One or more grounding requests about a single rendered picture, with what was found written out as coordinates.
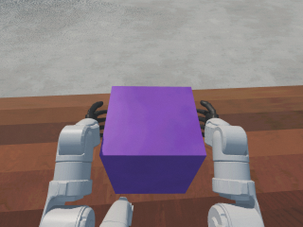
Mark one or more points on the robot right forearm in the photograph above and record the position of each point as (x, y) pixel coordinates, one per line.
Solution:
(232, 179)

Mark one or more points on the robot right hand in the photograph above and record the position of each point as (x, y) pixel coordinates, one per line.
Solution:
(211, 113)

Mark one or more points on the carton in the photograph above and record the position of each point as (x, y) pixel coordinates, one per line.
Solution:
(152, 141)

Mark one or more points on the left robot upper arm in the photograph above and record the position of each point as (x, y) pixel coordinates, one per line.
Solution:
(69, 216)

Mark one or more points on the right robot upper arm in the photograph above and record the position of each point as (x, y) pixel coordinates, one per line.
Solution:
(233, 215)

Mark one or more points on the robot left shin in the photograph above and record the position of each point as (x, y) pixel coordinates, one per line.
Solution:
(123, 199)

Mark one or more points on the robot left forearm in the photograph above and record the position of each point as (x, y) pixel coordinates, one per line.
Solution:
(72, 174)

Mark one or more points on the robot left thigh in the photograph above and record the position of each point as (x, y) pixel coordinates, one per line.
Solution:
(120, 214)

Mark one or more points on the robot left hand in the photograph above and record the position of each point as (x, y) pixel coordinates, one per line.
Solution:
(93, 114)

